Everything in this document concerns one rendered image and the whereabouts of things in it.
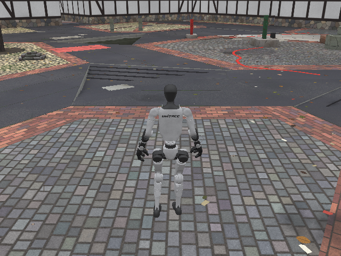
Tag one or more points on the robot right upper arm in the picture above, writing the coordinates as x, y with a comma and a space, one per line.
190, 121

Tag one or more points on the left robot shin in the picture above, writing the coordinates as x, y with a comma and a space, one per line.
157, 192

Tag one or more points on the robot right hand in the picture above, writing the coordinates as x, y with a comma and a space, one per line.
199, 150

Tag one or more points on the robot left upper arm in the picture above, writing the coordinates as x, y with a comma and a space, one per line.
151, 120

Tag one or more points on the left robot forearm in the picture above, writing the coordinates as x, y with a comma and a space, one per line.
143, 141

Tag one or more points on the right robot forearm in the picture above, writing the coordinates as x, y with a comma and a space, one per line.
196, 140

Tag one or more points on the left robot thigh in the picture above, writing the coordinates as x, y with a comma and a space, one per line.
157, 156

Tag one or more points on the robot left hand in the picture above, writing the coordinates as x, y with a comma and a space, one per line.
140, 153

